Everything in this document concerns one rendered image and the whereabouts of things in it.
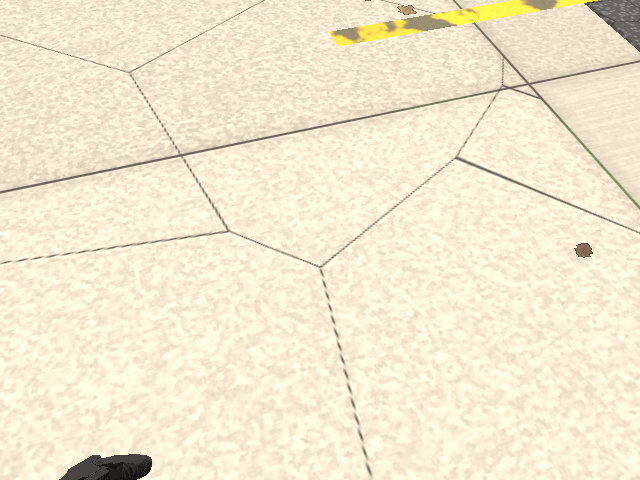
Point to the robot left hand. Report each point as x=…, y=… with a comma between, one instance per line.
x=117, y=467

